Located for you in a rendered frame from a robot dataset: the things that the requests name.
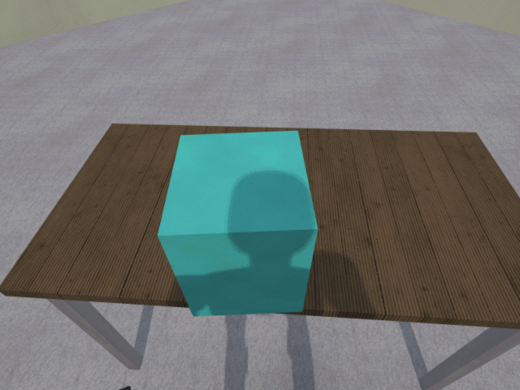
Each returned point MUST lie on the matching table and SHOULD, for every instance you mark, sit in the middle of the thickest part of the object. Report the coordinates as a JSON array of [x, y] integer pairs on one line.
[[413, 226]]

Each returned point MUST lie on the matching carton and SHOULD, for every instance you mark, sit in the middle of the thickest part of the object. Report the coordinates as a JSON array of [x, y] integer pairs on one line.
[[238, 225]]

